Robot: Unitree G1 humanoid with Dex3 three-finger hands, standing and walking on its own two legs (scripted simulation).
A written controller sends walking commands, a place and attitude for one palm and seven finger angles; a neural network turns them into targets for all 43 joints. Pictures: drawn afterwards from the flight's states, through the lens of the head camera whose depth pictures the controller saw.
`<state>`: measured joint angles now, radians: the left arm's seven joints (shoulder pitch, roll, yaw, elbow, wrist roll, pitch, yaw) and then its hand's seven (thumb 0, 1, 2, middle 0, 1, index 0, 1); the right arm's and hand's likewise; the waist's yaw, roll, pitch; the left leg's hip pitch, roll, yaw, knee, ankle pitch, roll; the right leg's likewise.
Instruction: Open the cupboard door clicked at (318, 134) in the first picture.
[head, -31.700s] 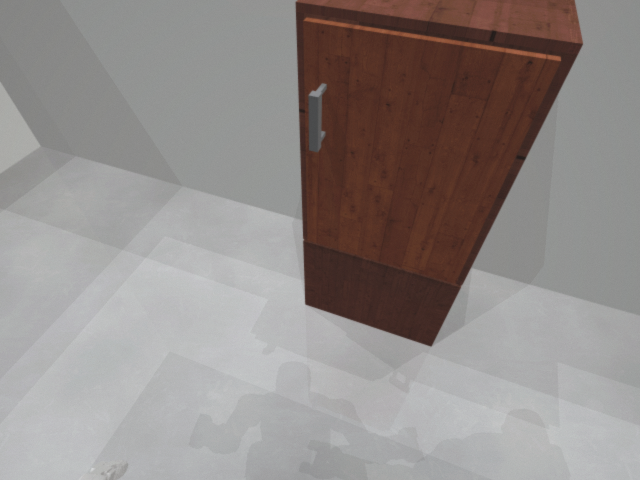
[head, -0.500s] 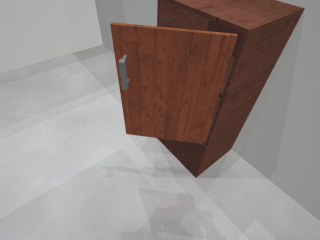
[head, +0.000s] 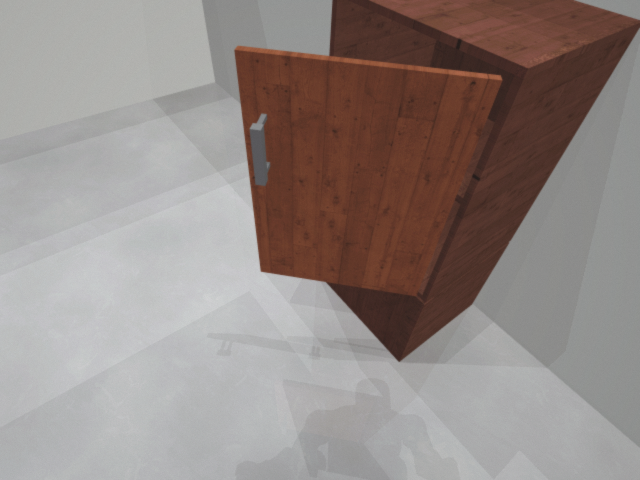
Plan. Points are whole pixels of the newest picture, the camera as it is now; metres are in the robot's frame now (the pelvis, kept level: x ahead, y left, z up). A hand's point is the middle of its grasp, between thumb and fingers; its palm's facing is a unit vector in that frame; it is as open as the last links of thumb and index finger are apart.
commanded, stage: look again from close up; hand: left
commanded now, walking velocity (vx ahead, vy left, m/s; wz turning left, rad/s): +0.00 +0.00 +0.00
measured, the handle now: (262, 150) +0.66 +0.15 +0.04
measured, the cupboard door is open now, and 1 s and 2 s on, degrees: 44 44 44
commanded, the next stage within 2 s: shuffle to correct the standing spot in 0.04 s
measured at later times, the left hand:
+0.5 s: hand out of the picture +0.09 +0.16 -0.18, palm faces -0.05 -0.98 -0.18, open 7.4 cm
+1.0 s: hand (218, 475) +0.17 +0.16 -0.19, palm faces -0.11 -0.97 -0.22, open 7.4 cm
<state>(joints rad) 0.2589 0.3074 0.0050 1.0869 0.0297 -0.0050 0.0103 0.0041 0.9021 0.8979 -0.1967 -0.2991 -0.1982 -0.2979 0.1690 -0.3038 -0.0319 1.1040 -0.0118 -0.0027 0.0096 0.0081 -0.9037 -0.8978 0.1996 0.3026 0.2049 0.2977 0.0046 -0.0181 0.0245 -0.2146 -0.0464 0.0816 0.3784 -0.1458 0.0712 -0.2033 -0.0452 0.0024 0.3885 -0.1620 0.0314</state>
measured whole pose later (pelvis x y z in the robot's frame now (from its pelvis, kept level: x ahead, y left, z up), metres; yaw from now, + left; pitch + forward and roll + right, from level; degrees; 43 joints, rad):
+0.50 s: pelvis +0.08 -0.01 -0.01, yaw -5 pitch -1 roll -1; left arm 0.31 0.16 0.00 1.07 0.02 -0.02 0.01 0.00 0.90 0.90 -0.20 -0.30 -0.20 -0.30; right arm 0.23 -0.19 -0.01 1.11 -0.01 -0.01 -0.01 0.01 -0.91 -0.90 0.20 0.30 0.20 0.30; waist 0.01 0.01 0.02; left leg -0.18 0.02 0.13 0.56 -0.37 0.03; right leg -0.17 0.01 0.06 0.51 -0.33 0.01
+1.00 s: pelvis +0.09 -0.01 -0.01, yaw -6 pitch +0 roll -1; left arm 0.21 0.17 0.02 1.03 0.02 0.00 0.06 0.00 0.91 0.90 -0.19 -0.30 -0.20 -0.30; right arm 0.27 -0.13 -0.03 1.09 -0.01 0.01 -0.03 0.01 -0.91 -0.90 0.20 0.30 0.20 0.30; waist -0.03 0.00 0.06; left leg -0.15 0.02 0.15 0.54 -0.39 0.03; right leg -0.27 -0.01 -0.06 0.56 -0.27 0.00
